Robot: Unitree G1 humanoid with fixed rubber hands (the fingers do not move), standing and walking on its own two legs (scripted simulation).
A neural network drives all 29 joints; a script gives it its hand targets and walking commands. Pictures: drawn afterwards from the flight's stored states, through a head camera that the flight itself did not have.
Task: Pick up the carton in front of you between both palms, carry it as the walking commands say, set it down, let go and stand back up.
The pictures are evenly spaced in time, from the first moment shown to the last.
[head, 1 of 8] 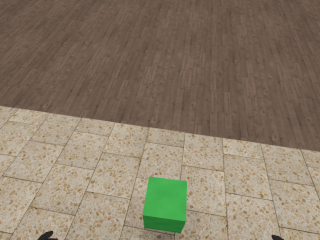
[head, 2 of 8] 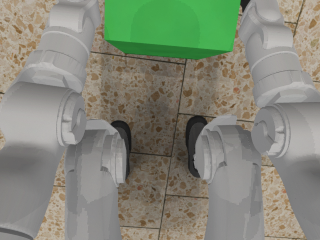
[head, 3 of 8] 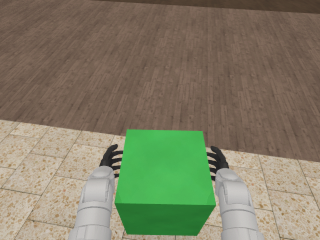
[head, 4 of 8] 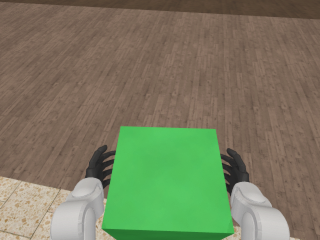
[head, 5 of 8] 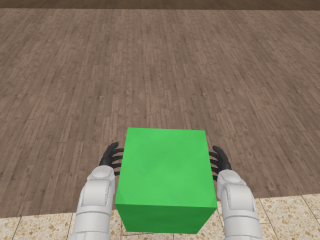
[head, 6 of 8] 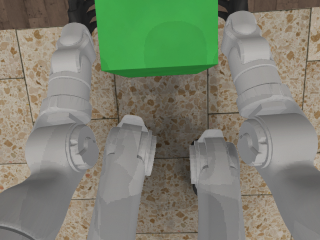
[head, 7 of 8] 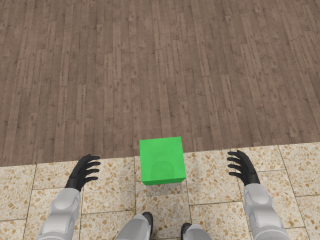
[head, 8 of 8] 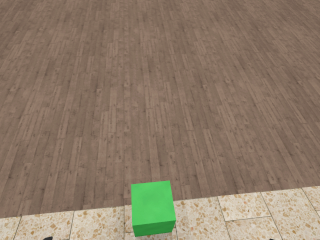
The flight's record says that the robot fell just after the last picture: no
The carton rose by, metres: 0.68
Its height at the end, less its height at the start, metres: +0.00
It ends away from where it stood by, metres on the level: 0.56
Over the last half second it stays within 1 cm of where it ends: yes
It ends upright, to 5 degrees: yes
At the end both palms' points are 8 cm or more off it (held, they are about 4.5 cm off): yes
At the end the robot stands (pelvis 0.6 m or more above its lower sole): yes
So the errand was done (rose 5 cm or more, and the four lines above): yes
